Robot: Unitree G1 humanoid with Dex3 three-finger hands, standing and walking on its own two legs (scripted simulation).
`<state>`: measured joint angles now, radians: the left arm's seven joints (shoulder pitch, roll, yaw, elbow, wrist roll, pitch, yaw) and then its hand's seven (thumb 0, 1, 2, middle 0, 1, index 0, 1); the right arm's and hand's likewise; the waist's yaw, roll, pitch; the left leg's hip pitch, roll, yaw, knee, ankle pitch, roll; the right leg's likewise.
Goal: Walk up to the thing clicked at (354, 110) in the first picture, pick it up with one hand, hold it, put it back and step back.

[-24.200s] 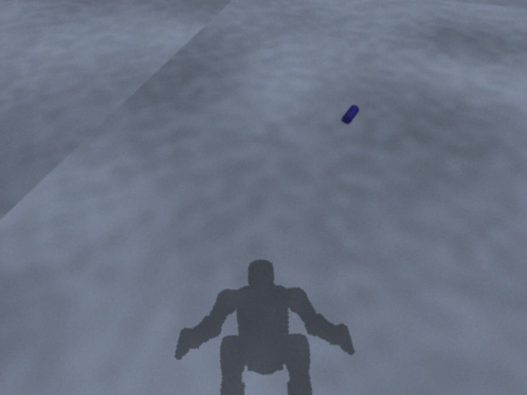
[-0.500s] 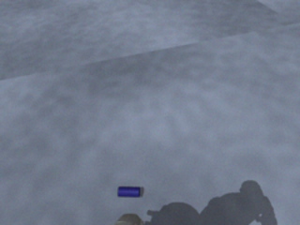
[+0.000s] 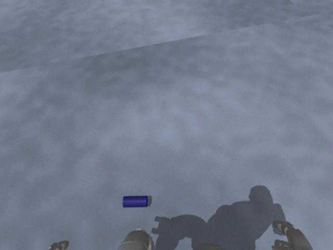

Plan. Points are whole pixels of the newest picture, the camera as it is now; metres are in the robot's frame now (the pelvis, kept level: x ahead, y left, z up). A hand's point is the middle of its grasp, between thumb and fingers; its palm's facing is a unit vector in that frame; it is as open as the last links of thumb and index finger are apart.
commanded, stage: walk up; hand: left
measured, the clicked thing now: (135, 201) +0.40 +0.20 -0.72
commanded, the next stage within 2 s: stand in 0.54 s
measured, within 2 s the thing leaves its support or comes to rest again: neither
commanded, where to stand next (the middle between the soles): +0.05 +0.06 m, yaw +0 degrees
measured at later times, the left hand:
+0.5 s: hand out of the picture +0.09 +0.27 -0.13, palm faces +0.02 -0.94 -0.33, open 7.4 cm
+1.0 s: hand out of the picture +0.07 +0.27 -0.13, palm faces +0.00 -0.94 -0.33, open 7.4 cm
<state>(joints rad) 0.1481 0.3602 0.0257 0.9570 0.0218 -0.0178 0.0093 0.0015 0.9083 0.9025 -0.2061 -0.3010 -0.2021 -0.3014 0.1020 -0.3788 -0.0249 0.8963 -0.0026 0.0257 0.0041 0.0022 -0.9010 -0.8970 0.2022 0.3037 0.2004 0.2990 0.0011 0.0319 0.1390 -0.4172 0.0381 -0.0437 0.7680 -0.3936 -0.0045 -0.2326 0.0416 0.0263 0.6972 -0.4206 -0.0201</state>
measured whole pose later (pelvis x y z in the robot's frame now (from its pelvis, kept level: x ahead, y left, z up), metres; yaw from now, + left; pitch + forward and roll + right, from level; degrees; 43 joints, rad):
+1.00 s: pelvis +0.01 +0.02 +0.03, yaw +1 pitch -2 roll +0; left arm 0.12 0.35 0.00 1.15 0.01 -0.02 -0.01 0.00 0.91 0.90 -0.21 -0.30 -0.20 -0.30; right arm 0.07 -0.34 0.00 1.14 0.00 -0.02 0.01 0.00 -0.90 -0.90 0.20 0.30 0.20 0.30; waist 0.00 0.00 0.05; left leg -0.18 0.01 -0.03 0.36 -0.14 -0.02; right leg -0.04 -0.01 0.03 0.32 -0.24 0.02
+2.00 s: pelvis +0.02 +0.01 +0.03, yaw +1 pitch -2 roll +0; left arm 0.12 0.35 0.01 1.13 0.01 -0.01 0.00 0.00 0.91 0.90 -0.21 -0.30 -0.20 -0.30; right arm 0.08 -0.34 0.01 1.13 0.00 -0.01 0.01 0.00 -0.90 -0.90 0.20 0.30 0.20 0.30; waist 0.00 -0.01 0.06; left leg -0.16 0.01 -0.03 0.35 -0.15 -0.02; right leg -0.02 -0.01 0.03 0.30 -0.25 0.01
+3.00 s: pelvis -0.05 -0.01 +0.01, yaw +2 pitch -2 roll +1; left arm 0.16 0.35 0.06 0.94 0.03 0.04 0.01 0.00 0.91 0.90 -0.21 -0.30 -0.20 -0.30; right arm 0.04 -0.41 -0.06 0.94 0.01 0.08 -0.01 0.00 -0.90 -0.90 0.20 0.30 0.20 0.30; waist 0.02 0.05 0.19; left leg -0.50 -0.10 -0.16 1.04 -0.50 0.00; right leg -0.27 0.01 0.01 0.67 -0.37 -0.03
